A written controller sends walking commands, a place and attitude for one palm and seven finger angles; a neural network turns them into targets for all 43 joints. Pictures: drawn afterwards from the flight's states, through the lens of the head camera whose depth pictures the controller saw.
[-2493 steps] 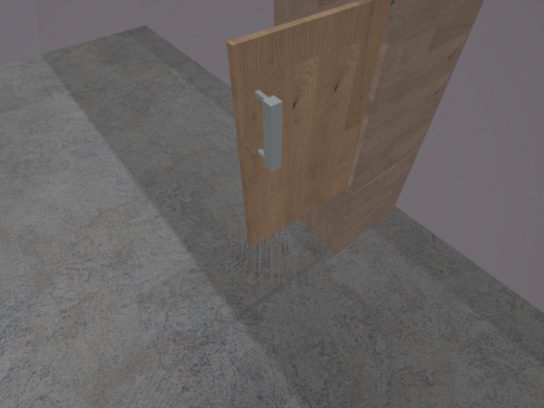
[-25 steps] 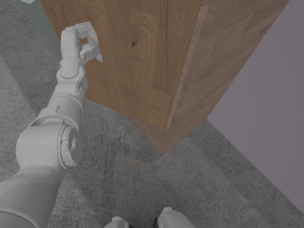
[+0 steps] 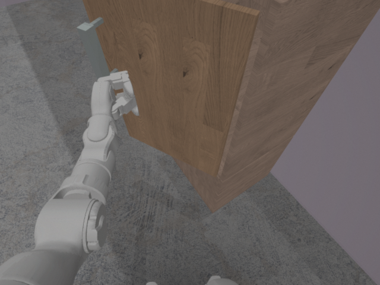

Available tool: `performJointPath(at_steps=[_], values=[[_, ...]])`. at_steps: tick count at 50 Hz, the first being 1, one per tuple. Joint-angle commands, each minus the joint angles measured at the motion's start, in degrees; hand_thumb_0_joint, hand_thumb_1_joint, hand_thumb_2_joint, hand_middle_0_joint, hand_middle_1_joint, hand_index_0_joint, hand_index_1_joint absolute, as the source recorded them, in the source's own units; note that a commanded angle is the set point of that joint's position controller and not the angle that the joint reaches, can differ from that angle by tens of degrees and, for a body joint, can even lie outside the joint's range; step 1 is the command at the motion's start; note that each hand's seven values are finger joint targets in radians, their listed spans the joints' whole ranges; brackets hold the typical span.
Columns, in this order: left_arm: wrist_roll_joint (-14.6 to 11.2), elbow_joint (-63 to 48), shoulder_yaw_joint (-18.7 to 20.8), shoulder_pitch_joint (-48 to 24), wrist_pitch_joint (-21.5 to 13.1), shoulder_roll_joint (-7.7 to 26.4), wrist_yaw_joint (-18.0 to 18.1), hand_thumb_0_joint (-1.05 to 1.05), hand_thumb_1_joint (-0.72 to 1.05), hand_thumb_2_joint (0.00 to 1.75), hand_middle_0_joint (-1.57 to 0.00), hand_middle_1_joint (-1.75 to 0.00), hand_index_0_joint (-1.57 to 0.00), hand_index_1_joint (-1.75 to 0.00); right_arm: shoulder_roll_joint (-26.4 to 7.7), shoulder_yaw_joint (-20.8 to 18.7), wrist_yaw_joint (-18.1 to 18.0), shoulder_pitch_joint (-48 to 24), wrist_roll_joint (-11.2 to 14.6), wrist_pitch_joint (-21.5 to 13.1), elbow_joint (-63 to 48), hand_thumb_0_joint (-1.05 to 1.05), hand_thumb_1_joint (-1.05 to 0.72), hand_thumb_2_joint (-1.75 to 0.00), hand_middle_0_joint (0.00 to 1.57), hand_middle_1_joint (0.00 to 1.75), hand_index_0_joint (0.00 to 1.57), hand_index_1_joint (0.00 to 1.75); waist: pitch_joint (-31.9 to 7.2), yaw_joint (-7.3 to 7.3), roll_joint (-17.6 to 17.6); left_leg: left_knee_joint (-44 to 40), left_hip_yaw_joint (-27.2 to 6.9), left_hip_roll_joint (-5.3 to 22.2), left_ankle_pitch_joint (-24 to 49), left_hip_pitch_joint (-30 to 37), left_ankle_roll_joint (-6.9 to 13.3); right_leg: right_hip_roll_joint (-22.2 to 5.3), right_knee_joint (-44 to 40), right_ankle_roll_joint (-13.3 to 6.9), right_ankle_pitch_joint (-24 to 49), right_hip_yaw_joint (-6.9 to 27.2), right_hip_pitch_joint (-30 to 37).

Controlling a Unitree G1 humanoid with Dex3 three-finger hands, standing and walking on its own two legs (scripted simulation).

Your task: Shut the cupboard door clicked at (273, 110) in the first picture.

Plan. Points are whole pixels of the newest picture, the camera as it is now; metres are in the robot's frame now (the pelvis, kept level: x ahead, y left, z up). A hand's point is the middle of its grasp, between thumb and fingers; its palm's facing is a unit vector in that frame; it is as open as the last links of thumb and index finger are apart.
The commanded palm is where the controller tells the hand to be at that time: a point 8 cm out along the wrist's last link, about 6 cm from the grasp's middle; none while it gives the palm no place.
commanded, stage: pull the fist back off the door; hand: left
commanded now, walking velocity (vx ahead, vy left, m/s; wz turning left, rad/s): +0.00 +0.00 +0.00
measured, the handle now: (102, 53) +0.65 +0.18 +0.11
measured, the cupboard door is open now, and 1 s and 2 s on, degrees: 28 28 28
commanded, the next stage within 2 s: draw the hand back to the body in 0.06 s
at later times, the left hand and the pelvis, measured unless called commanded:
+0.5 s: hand (103, 120) +0.41 +0.14 +0.12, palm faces +0.00 -1.00 -0.01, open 3.1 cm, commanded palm +0.37 +0.19 +0.14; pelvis +0.00 +0.01 +0.01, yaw -1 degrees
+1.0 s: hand (19, 181) +0.28 +0.23 +0.16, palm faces +0.23 -0.94 -0.24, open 3.5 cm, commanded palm +0.24 +0.28 +0.18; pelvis +0.01 +0.03 +0.04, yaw +1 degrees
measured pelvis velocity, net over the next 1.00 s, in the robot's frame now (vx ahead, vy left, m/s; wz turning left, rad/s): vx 0.01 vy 0.03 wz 0.02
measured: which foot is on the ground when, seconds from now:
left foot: down 0.00-1.00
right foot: down 0.00-1.00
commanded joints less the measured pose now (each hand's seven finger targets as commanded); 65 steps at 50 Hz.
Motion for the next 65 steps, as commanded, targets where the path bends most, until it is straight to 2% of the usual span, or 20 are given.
performJointPath(at_steps=[1, 3, 4, 6, 9, 10, 12, 13, 17, 21, 23, 29, 34, 35, 37, 41, 47, 53, 57, 65], values=[[-0.9, -13.9, -0.4, -29.8, -3.6, 9.8, 0.0, 0.0, 0.9, 0.9, -1.3, -1.5, -1.3, -1.5, -6.6, -1.8, -0.8, 5.6, 0.6, -1.2, -3.7, 0.0, -0.9, -0.9, 0.2, 0.3, 0.2, 0.3, -21.4, -1.18, -2.8, -3.7, -2.2, -1.5, 12.5, 10.2, 0.8, -1.4, -6.2, 4.1, 21.6, 5.4, 12.5], [-1.1, -13.3, -2.2, -30.8, -3.2, 8.0, 0.0, 0.0, 0.9, 0.9, -1.3, -1.5, -1.3, -1.5, -6.6, -1.6, -1.1, 4.9, 0.9, -1.4, -3.7, 0.0, -0.9, -0.9, 0.2, 0.3, 0.2, 0.3, -20.0, -1.84, -0.9, -3.7, -2.5, -1.3, 12.0, 11.7, 0.7, -1.4, -6.5, 3.9, 20.1, 5.1, 9.7], [-1.3, -12.7, -3.0, -32.0, -2.9, 6.9, 0.2, 0.0, 0.9, 0.9, -1.3, -1.5, -1.3, -1.5, -6.5, -1.6, -1.1, 5.0, 0.7, -1.5, -3.3, 0.0, -0.9, -0.9, 0.2, 0.3, 0.2, 0.3, -19.3, -2.41, -1.9, -3.8, -2.9, -1.3, 11.6, 11.7, 0.6, -1.3, -6.6, 3.9, 19.1, 4.8, 9.0], [-1.5, -9.8, -1.1, -31.2, -2.4, 8.8, 0.5, 0.0, 0.9, 0.9, -1.3, -1.5, -1.3, -1.5, -7.0, -1.5, -1.3, 5.0, 0.7, -1.7, -3.0, 0.0, -0.9, -0.9, 0.2, 0.3, 0.2, 0.3, -18.6, -2.15, -3.3, -3.9, -3.1, -1.2, 10.3, 10.3, 0.6, -1.3, -6.8, 3.7, 17.4, 4.9, 8.8], [-1.4, -10.3, -1.3, -32.0, -3.3, 7.9, 0.5, 0.0, 0.9, 0.9, -1.3, -1.5, -1.3, -1.5, -6.7, -1.4, -1.0, 5.1, 0.3, -2.3, -3.1, 0.0, -0.9, -0.9, 0.2, 0.3, 0.2, 0.3, -21.5, -1.7, -1.7, -3.5, -3.5, -1.3, 12.2, 11.7, 0.4, -1.3, -5.6, 3.5, 18.3, 4.7, 8.8], [-1.5, -10.1, 2.2, -27.7, -3.5, 10.9, 0.5, 0.0, 0.9, 0.9, -1.3, -1.5, -1.3, -1.5, -7.0, -1.5, -1.0, 5.0, 0.3, -2.4, -3.6, 0.0, -0.9, -0.9, 0.2, 0.3, 0.2, 0.3, -23.1, 0.54, -1.6, -3.5, -3.4, -1.4, 13.5, 11.9, 0.2, -1.3, -5.0, 3.1, 19.4, 4.6, 10.5], [-1.4, -13.7, 3.3, -20.1, -4.1, 11.8, -0.4, 0.0, 0.9, 0.9, -1.3, -1.5, -1.3, -1.5, -7.0, -1.6, -0.7, 4.6, 0.3, -2.1, -5.3, 0.0, -0.9, -0.9, 0.2, 0.3, 0.2, 0.3, -26.7, 2.9, -1.2, -3.9, -2.9, -1.4, 18.2, 13.5, 0.2, -1.2, -3.9, 2.8, 24.1, 4.3, 14.7], [-1.6, -16.7, 2.1, -16.6, -3.8, 10.5, -1.1, 0.0, 0.9, 0.9, -1.3, -1.5, -1.3, -1.5, -6.7, -1.4, -0.5, 3.9, 0.5, -2.1, -6.4, 0.0, -0.9, -0.9, 0.2, 0.3, 0.2, 0.3, -27.6, 3.74, -1.0, -4.3, -2.6, -1.3, 20.1, 14.1, 0.2, -1.2, -3.8, 2.9, 26.4, 4.2, 16.1], [-3.4, -23.5, 2.3, -6.7, 0.5, 10.5, -2.9, 0.0, 0.9, 0.9, -1.3, -1.5, -1.3, -1.5, -6.7, -1.5, -1.0, 1.7, 1.7, -1.2, -9.0, 0.0, -0.9, -0.9, 0.2, 0.3, 0.2, 0.3, -20.6, 4.72, -7.0, -6.9, -1.5, -0.9, 17.4, 11.7, 0.7, -1.1, -6.9, 3.4, 25.4, 4.0, 19.2], [-5.2, -38.4, 0.2, -5.5, 2.8, 9.7, -3.7, 0.0, 0.9, 0.9, -1.3, -1.5, -1.3, -1.5, -5.9, -1.2, -2.2, -2.2, 2.5, -1.9, -10.5, 0.0, -0.9, -0.9, 0.2, 0.3, 0.2, 0.3, -18.9, 4.94, -4.1, -9.0, -1.4, -0.7, 16.3, 16.3, 1.1, -1.3, -9.5, 3.4, 23.5, 4.2, 20.1], [-5.5, -44.5, -1.7, -4.1, 3.4, 8.4, -4.1, 0.0, 0.9, 0.9, -1.3, -1.5, -1.3, -1.5, -5.3, -1.0, -2.9, -3.9, 2.7, -2.7, -10.7, 0.0, -0.9, -0.9, 0.2, 0.3, 0.2, 0.3, -18.6, 5.11, 0.3, -9.8, -1.7, -0.5, 16.8, 19.8, 1.0, -1.2, -10.0, 3.2, 22.3, 3.9, 19.1], [-7.4, -51.6, -3.5, 8.8, 9.3, 6.8, -6.6, 0.0, 0.9, 0.9, -1.3, -1.5, -1.3, -1.5, -5.2, -0.3, -4.2, -8.6, 3.7, -4.4, -11.2, 0.0, -0.9, -0.9, 0.2, 0.3, 0.2, 0.3, -13.4, 6.27, -1.0, -13.1, -3.1, -0.1, 16.0, 22.9, 0.8, -1.6, -12.6, 2.8, 19.3, 2.7, 19.6], [-8.9, -58.6, -1.9, 16.8, 15.2, 8.2, -8.2, 0.0, 0.9, 0.9, -1.16, -1.35, -1.16, -1.35, -5.0, 0.7, -5.0, -12.8, 4.1, -4.8, -12.9, 0.0, -0.9, -0.9, 0.2, 0.3, 0.2, 0.3, -9.9, 7.8, -3.2, -15.7, -3.8, -0.1, 14.0, 23.6, 0.6, -2.1, -14.6, 2.6, 16.6, 2.3, 21.5], [-3.8, -65.8, -6.1, 17.6, 13.4, 9.4, -4.1, 0.0, 0.9, 0.9, -1.13, -1.32, -1.13, -1.32, -3.3, 0.8, -5.5, -14.7, 3.3, -4.2, -13.1, 0.0, -0.9, -0.9, 0.2, 0.3, 0.2, 0.3, -6.7, 7.57, -2.8, -18.1, -3.8, -0.1, 13.7, 25.0, 0.5, -3.1, -17.8, 2.7, 14.8, 4.7, 21.5], [-2.6, -66.3, -5.8, 24.7, 14.3, 8.8, -0.7, 0.0, 0.9, 0.9, -1.08, -1.26, -1.08, -1.26, -3.5, 1.1, -6.0, -15.2, 2.8, -3.1, -12.6, 0.0, -0.9, -0.9, 0.2, 0.3, 0.2, 0.3, -4.7, 7.77, -3.0, -19.9, -3.9, 0.3, 12.2, 25.4, 0.5, -3.4, -19.8, 2.9, 12.9, 4.7, 23.6], [-0.9, -73.0, -4.7, 28.8, 15.0, 9.8, 2.1, 0.0, 0.9, 0.9, -0.97, -1.14, -0.97, -1.14, -2.8, 1.8, -6.4, -16.3, 2.3, -2.0, -12.7, 0.0, -0.9, -0.9, 0.2, 0.3, 0.2, 0.3, -4.5, 7.65, 0.6, -22.9, -4.5, 0.7, 14.9, 30.0, -0.1, -3.1, -21.6, 2.4, 14.6, 3.8, 26.8], [0.1, -80.6, -2.2, 37.9, 15.8, 11.8, 3.8, 0.0, 0.9, 0.9, -0.81, -0.96, -0.81, -0.96, -2.8, 2.2, -6.3, -17.8, 1.3, -1.8, -12.9, 0.0, -0.9, -0.9, 0.2, 0.3, 0.2, 0.3, -2.9, 8.64, 2.6, -25.4, -4.8, 1.0, 18.9, 32.9, -0.5, -2.8, -24.2, 2.1, 16.7, 3.3, 30.3], [0.2, -87.0, 1.2, 49.8, 16.0, 12.8, 4.6, 0.0, 0.9, 0.9, -0.64, -0.78, -0.64, -0.78, -2.6, 2.0, -5.9, -18.3, 0.7, -1.8, -13.3, 0.0, -0.9, -0.9, 0.2, 0.3, 0.2, 0.3, -3.2, 9.58, 2.0, -25.6, -5.3, 1.1, 24.9, 33.8, -1.2, -2.9, -24.1, 2.0, 20.1, 2.6, 33.3], [0.2, -88.4, 4.9, 56.5, 16.0, 14.8, 4.8, 0.0, 0.9, 0.9, -0.53, -0.66, -0.53, -0.66, -2.8, 1.5, -5.8, -18.7, 0.5, -1.8, -13.0, 0.0, -0.9, -0.9, 0.2, 0.3, 0.2, 0.3, -0.6, 10.14, -0.3, -25.6, -5.1, 1.1, 24.6, 32.2, -1.2, -2.8, -24.6, 2.2, 19.8, 2.5, 32.9], [-0.2, -95.8, 12.0, 68.0, 14.5, 18.1, 5.7, 0.0, 0.9, 0.9, -0.31, -0.42, -0.31, -0.42, -2.4, 0.6, -5.8, -18.3, 0.7, -3.7, -12.6, 0.0, -0.9, -0.9, 0.2, 0.3, 0.2, 0.3, -1.4, 11.07, 2.8, -24.7, -4.8, 1.1, 25.0, 31.2, -1.3, -3.2, -24.0, 2.5, 19.4, 2.5, 33.6]])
